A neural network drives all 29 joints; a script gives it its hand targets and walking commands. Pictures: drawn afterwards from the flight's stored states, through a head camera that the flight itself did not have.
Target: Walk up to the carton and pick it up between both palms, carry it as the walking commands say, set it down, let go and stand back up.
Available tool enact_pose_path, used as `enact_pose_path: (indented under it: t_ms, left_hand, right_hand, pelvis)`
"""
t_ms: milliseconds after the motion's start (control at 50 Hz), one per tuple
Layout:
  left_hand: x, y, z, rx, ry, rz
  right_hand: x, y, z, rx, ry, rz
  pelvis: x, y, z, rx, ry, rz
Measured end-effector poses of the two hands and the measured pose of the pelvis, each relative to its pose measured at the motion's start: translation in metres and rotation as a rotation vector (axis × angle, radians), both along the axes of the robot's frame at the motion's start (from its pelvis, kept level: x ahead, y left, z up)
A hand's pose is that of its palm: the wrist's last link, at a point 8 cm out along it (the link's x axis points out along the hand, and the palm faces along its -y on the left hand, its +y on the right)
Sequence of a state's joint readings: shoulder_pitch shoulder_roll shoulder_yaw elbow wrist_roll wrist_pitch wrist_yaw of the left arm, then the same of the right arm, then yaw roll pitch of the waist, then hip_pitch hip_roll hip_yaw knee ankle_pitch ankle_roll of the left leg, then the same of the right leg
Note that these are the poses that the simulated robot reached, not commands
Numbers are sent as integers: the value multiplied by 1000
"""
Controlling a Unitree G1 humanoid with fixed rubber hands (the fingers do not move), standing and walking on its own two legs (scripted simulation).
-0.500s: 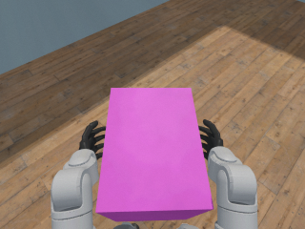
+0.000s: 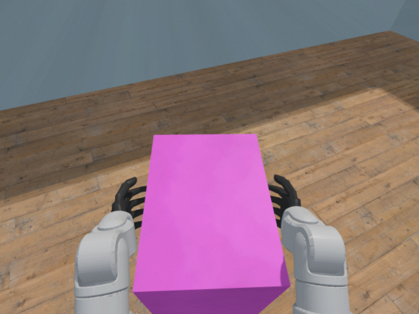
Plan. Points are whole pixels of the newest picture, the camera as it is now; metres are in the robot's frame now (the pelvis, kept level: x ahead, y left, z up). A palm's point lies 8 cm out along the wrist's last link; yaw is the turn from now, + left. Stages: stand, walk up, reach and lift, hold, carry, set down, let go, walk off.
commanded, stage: carry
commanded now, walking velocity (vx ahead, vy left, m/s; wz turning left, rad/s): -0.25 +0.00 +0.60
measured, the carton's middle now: (206, 228) +0.29 -0.01 +0.01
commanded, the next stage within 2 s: none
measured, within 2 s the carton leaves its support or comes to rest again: neither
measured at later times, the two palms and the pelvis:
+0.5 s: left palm out of the picture +0.05 +0.16 +0.10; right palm out of the picture +0.11 -0.12 +0.08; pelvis -0.18 -0.03 +0.02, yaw +16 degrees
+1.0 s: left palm out of the picture -0.25 +0.23 +0.09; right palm out of the picture -0.07 +0.01 +0.09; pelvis -0.38 -0.05 +0.01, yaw +34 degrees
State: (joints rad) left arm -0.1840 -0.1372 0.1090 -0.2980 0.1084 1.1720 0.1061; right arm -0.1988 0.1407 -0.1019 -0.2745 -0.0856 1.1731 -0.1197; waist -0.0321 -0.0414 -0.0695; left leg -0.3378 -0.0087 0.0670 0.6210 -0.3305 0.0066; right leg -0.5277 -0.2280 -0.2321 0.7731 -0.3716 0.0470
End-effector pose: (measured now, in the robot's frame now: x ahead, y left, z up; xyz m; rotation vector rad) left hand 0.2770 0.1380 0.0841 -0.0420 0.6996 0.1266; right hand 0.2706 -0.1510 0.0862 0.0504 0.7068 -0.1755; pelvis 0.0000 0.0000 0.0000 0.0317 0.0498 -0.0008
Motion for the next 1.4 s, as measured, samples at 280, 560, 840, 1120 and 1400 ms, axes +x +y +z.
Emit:
enact_pose_path:
  t_ms: [280,560,840,1120,1400]
  left_hand:
    - [-132,57,10,1,-4,212]
    - [-251,30,23,69,34,264]
    - [-448,101,-12,-39,66,583]
    - [-557,66,13,24,6,689]
    - [-666,9,24,60,29,789]
  right_hand:
    - [-73,62,7,-7,-4,213]
    - [-175,39,4,58,33,271]
    - [-287,146,-5,-59,61,596]
    - [-373,128,5,8,1,696]
    - [-459,91,7,52,25,791]
  pelvis:
    - [-102,1,10,-66,24,146]
    - [-203,-33,18,38,-8,310]
    - [-321,-29,9,-35,-15,518]
    - [-409,-81,10,-75,11,666]
    - [-490,-144,15,38,6,834]
